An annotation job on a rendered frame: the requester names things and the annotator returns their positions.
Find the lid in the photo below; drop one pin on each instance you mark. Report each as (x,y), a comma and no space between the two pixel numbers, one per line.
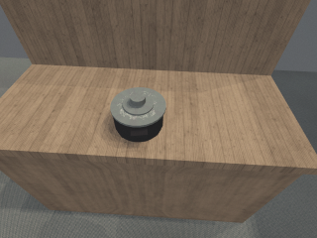
(127,114)

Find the pot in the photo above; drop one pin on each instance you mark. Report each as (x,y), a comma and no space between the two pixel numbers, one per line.
(139,134)

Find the knob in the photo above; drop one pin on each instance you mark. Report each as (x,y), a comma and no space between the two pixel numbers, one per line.
(138,98)

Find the table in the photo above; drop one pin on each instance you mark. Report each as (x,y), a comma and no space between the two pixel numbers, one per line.
(228,144)

